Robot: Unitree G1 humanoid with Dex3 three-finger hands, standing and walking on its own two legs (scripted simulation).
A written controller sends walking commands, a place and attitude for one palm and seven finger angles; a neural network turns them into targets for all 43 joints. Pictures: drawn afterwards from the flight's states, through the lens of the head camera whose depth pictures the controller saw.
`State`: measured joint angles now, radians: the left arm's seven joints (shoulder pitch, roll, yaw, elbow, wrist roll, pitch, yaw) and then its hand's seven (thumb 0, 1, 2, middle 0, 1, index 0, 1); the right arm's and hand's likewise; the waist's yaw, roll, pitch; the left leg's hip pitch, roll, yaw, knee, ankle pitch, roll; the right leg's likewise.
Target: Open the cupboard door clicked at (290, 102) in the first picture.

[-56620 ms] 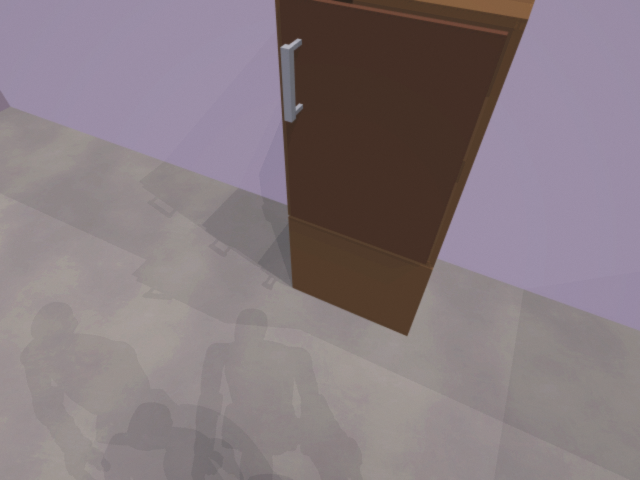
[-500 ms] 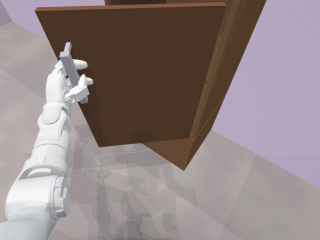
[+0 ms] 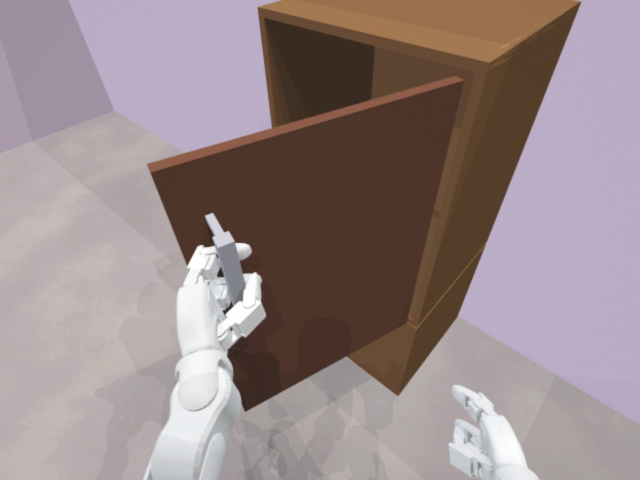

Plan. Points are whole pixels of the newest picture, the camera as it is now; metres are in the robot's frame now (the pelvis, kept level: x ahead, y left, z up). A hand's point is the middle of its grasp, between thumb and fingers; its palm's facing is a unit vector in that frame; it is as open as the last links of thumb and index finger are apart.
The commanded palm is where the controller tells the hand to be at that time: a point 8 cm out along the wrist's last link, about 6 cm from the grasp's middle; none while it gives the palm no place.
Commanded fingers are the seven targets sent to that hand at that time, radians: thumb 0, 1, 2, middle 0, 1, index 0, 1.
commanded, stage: pull the door open along its arc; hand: left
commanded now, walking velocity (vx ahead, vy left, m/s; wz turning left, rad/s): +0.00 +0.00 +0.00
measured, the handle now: (230, 274) +0.34 +0.14 +0.11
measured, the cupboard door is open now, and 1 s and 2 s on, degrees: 71 80 82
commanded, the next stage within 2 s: open thumb and fingers to let go in 0.26 s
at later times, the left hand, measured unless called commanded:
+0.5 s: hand (289, 327) +0.26 +0.05 +0.12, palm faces +0.45 -0.89 -0.01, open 6.2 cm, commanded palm +0.20 +0.09 +0.11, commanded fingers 0.00 0.34 0.66 -0.36 -1.29 -0.36 -1.29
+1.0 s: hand (285, 328) +0.26 +0.06 +0.11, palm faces +0.38 -0.92 -0.01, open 14.0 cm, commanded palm +0.21 +0.09 +0.11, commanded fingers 0.00 -0.50 0.30 -0.21 -0.65 -0.21 -0.65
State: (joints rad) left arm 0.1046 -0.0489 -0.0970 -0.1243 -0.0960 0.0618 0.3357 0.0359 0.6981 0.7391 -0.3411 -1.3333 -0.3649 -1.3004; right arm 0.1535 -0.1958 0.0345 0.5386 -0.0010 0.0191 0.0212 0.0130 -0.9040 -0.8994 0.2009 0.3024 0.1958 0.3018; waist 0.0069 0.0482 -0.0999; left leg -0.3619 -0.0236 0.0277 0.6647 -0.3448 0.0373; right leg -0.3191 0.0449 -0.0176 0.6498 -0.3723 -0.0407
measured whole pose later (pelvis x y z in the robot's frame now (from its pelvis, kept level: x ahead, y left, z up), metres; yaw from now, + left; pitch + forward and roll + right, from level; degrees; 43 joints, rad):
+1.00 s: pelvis -0.01 -0.02 +0.00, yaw +4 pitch -1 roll +0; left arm 0.12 -0.07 -0.30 -0.13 0.03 0.09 0.57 -0.01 -0.43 0.33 -0.30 -1.05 -0.29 -1.06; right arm 0.12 -0.19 0.03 0.60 -0.03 0.07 0.00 0.01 -0.90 -0.90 0.20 0.30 0.20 0.30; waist 0.02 0.06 -0.04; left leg -0.31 -0.03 -0.04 0.66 -0.32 0.01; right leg -0.25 0.05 -0.09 0.64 -0.37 -0.07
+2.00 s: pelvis -0.02 +0.00 +0.00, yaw +1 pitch -2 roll -1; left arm 0.36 0.08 -0.26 -0.34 -0.05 0.02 0.14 -0.02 -0.51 0.29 -0.20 -0.33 -0.19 -0.32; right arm 0.18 -0.20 0.07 0.47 0.00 0.06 0.01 0.01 -0.90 -0.90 0.20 0.30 0.20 0.30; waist 0.02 0.04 -0.03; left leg -0.30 -0.03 0.01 0.67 -0.33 0.04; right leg -0.25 0.04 -0.03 0.65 -0.36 -0.04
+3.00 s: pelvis -0.01 +0.00 +0.00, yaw +2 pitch +0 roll -1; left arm 0.54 0.23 0.09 -0.48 -0.25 0.01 -0.12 -0.02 -0.50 0.30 -0.15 -0.30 -0.15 -0.30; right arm 0.26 -0.23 0.07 0.51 0.04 -0.17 -0.07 0.02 -0.90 -0.90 0.20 0.30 0.20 0.30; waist 0.04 0.06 -0.08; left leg -0.37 -0.03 -0.02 0.73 -0.36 0.04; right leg -0.30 0.04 -0.06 0.67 -0.39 -0.04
